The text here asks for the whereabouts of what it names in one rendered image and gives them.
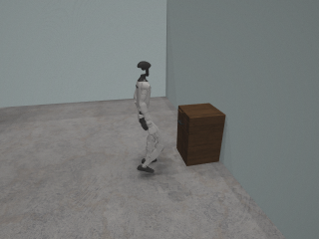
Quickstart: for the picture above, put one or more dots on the robot right upper arm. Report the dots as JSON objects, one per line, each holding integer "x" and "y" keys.
{"x": 144, "y": 91}

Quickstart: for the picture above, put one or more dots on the drawer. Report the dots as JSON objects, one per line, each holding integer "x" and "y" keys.
{"x": 183, "y": 120}

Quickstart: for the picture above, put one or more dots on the right robot hand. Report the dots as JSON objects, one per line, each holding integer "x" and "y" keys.
{"x": 152, "y": 130}

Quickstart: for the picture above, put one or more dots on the right robot shin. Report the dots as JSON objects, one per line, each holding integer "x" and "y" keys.
{"x": 155, "y": 152}

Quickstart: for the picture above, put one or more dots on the robot left foot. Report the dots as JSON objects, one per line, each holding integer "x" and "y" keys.
{"x": 143, "y": 160}

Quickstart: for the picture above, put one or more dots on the robot right forearm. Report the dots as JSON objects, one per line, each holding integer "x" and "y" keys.
{"x": 145, "y": 113}

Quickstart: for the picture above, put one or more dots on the cabinet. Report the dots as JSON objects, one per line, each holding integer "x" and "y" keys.
{"x": 203, "y": 142}

